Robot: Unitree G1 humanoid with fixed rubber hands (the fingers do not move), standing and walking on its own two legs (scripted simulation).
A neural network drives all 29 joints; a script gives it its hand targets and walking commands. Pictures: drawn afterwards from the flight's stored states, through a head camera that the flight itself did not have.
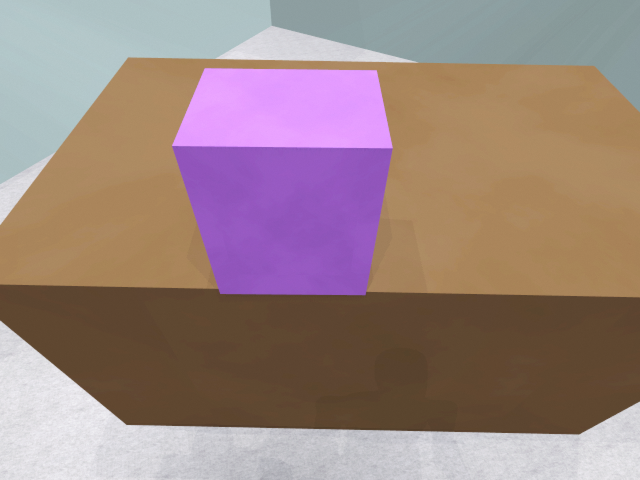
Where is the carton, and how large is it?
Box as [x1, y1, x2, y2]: [172, 68, 392, 294]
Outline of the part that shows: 205,68 173,142 172,147 220,293 365,294 392,148 376,70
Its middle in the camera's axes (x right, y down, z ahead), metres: -0.04 -0.06 +0.55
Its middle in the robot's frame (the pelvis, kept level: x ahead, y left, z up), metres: +0.47 +0.04 +0.11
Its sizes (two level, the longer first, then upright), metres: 0.222 0.168 0.270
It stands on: a pedestal, 0.73 m high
